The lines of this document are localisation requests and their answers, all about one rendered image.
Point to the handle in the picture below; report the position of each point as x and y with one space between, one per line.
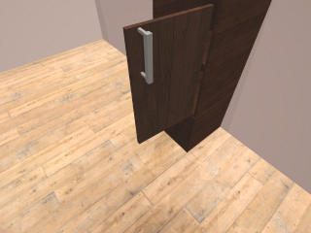
148 55

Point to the cupboard door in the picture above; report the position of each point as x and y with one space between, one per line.
179 42

